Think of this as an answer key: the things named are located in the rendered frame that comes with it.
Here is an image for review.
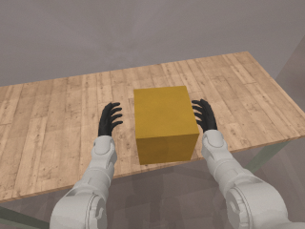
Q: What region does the robot right upper arm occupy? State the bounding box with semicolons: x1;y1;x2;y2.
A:
225;182;305;229

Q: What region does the table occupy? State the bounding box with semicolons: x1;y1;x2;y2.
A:
0;51;305;229

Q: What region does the robot right forearm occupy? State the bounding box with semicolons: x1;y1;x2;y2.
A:
201;130;288;217

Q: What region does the left robot hand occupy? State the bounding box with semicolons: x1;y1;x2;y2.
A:
98;102;123;136

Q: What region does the robot left upper arm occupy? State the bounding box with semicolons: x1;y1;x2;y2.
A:
51;194;108;229

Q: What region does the right robot hand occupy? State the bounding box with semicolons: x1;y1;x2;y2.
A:
192;98;218;134

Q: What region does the carton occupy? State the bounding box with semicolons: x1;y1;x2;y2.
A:
133;85;200;165

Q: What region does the robot left forearm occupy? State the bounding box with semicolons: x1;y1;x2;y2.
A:
50;135;117;229

